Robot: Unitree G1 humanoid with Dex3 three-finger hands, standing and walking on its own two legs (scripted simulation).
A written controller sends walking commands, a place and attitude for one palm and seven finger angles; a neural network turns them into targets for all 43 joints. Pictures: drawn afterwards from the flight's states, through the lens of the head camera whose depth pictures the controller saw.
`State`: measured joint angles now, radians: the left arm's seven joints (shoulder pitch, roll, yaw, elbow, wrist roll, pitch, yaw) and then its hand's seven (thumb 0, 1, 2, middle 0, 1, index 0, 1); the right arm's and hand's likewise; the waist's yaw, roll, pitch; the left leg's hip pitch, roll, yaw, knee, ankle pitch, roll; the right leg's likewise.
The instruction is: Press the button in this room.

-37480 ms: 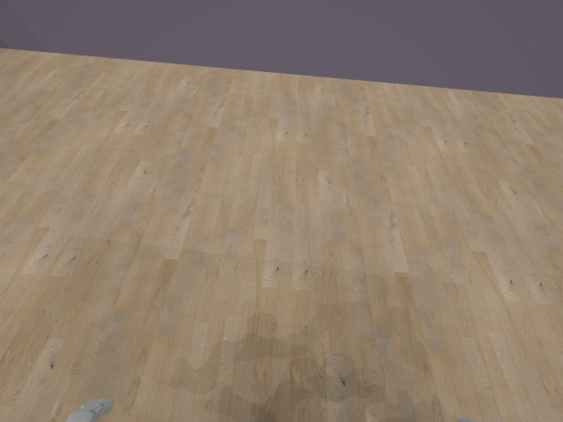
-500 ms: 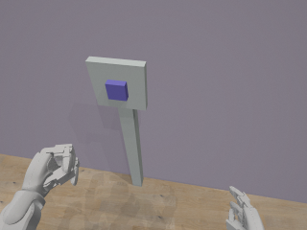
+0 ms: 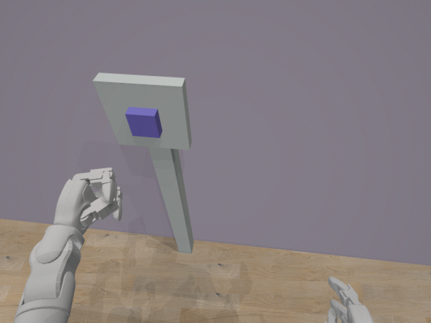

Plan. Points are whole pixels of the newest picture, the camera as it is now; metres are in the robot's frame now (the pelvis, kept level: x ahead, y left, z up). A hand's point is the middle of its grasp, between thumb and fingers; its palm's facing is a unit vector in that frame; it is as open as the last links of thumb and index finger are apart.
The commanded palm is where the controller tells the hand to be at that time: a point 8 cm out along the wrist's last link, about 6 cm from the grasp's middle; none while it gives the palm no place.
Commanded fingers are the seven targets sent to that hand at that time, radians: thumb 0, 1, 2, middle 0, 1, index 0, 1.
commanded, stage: aim a knuckle at the button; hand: left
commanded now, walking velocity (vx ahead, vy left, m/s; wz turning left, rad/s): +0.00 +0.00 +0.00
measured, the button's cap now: (145, 121) +0.49 +0.18 +0.10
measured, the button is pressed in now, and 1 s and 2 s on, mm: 0 0 0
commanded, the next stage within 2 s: press the button with the knuckle in 1.36 s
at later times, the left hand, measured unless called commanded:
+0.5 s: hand (141, 175) +0.38 +0.16 +0.07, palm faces -0.08 -1.00 -0.02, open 3.1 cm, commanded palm +0.36 +0.22 +0.08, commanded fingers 0.00 0.90 0.90 -1.30 -1.50 -1.30 -1.50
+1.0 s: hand (146, 169) +0.39 +0.16 +0.07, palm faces -0.07 -1.00 -0.02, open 3.1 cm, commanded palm +0.38 +0.21 +0.07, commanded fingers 0.00 0.90 0.90 -1.30 -1.50 -1.30 -1.50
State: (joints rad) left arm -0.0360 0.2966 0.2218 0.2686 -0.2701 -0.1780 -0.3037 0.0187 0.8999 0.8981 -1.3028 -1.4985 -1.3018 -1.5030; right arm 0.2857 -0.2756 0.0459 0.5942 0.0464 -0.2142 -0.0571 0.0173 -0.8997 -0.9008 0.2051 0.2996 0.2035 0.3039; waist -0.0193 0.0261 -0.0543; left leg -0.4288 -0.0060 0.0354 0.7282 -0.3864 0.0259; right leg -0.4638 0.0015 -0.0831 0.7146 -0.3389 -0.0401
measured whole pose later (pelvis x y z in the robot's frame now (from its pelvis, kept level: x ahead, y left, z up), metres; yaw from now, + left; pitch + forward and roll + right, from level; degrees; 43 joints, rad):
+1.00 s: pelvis +0.00 +0.01 -0.01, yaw -2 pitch +10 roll +0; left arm -0.40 0.27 0.21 0.68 -0.20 -0.34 -0.22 0.02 0.90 0.90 -1.30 -1.50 -1.30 -1.50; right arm 0.35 -0.26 0.02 0.61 0.04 -0.03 -0.01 0.01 -0.90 -0.90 0.20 0.30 0.20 0.30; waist -0.06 0.02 -0.08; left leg -0.54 0.00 0.06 0.78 -0.41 0.04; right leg -0.59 0.01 -0.06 0.76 -0.35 -0.03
